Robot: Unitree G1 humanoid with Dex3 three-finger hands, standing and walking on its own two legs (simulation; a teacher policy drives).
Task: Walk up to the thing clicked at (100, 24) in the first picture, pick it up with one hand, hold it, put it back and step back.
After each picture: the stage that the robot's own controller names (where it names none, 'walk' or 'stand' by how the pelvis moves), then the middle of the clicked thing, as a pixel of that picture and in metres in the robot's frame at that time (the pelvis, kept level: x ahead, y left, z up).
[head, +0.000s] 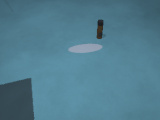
stand; (99, 29) +1.60 -0.20 -0.65
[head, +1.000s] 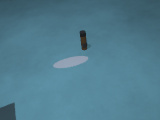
walk; (83, 40) +1.47 +0.13 -0.63
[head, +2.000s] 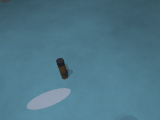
walk; (62, 69) +0.94 +0.31 -0.64
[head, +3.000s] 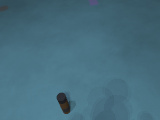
walk; (64, 104) +0.58 +0.25 -0.65
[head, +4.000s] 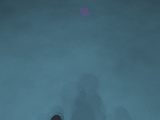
stand; out of the picture +0.43 +0.20 -0.64
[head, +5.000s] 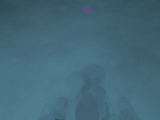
stand; out of the picture +0.39 +0.20 -0.65
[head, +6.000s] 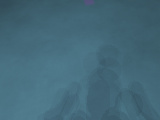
walk; out of the picture +0.30 +0.26 -0.65
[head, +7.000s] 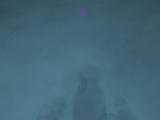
stand; out of the picture +0.35 +0.22 -0.65
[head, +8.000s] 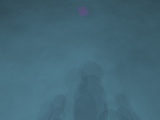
stand; out of the picture +0.34 +0.22 -0.66
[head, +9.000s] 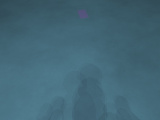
stand; out of the picture +0.33 +0.22 -0.66
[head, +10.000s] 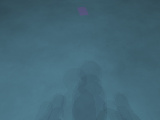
stand; out of the picture +0.33 +0.22 -0.66
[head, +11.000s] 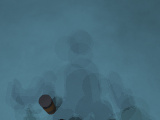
go down; (48, 105) +0.37 +0.22 -0.51
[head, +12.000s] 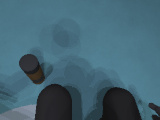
go down; (34, 71) +0.41 +0.25 -0.27
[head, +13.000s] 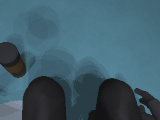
close in; (13, 63) +0.40 +0.27 -0.21
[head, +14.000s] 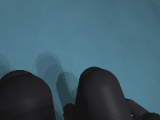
close; out of the picture +0.38 +0.29 -0.15
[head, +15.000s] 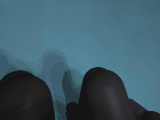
lift; out of the picture +0.37 +0.30 -0.15
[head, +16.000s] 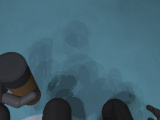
lift; (22, 84) +0.32 +0.21 +0.00
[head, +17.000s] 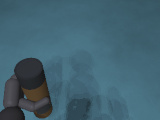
hold; (37, 92) +0.31 +0.17 +0.02
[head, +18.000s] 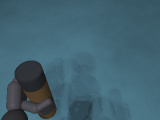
hold; (39, 94) +0.30 +0.16 +0.02
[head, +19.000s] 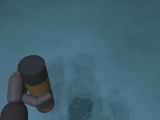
hold; (39, 88) +0.32 +0.16 +0.02
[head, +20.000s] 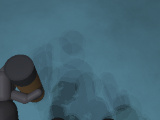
crouch; (29, 83) +0.34 +0.19 -0.02
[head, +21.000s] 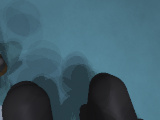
lower; out of the picture +0.42 +0.27 -0.11
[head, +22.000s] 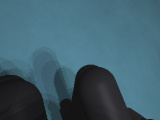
lower; out of the picture +0.40 +0.30 -0.16
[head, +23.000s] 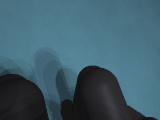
lower; out of the picture +0.39 +0.31 -0.16
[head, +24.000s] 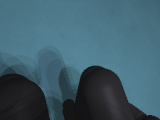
lower; out of the picture +0.39 +0.31 -0.16
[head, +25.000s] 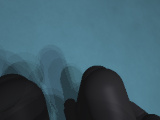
rest; out of the picture +0.38 +0.31 -0.16
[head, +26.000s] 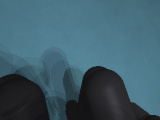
open; out of the picture +0.37 +0.30 -0.16
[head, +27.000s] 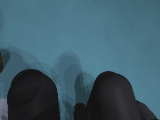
stand; out of the picture +0.37 +0.29 -0.18
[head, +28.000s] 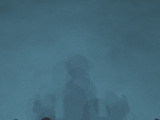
stand; out of the picture +0.34 +0.21 -0.56
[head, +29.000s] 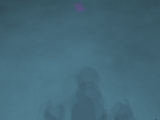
stand; out of the picture +0.35 +0.22 -0.60
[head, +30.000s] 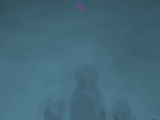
stand; out of the picture +0.34 +0.21 -0.60
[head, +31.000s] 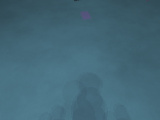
stand; out of the picture +0.37 +0.19 -0.65
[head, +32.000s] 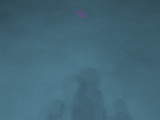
stand; out of the picture +0.34 +0.21 -0.66
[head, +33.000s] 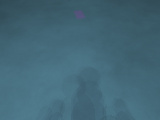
stand; out of the picture +0.34 +0.22 -0.66
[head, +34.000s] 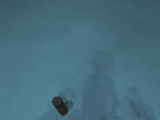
walk; (60, 106) +0.46 +0.25 -0.64
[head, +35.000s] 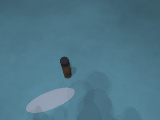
walk; (66, 68) +0.76 +0.17 -0.63
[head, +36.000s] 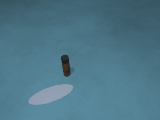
stand; (66, 66) +0.97 +0.19 -0.64
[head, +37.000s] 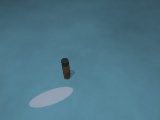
stand; (66, 69) +0.97 +0.20 -0.66
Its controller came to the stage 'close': yes
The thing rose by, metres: 0.67
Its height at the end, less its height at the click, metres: +0.00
